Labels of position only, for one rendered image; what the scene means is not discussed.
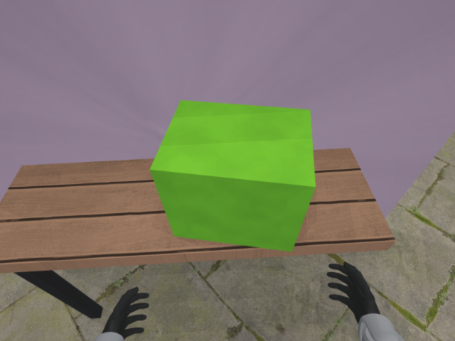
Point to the table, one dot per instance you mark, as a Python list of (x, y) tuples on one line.
[(109, 213)]

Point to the robot left hand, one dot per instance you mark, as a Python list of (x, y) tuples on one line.
[(118, 320)]

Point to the robot right hand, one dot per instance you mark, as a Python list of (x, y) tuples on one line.
[(361, 301)]

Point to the carton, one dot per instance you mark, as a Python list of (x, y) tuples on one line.
[(236, 174)]

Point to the robot right forearm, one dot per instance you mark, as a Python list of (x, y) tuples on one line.
[(376, 327)]

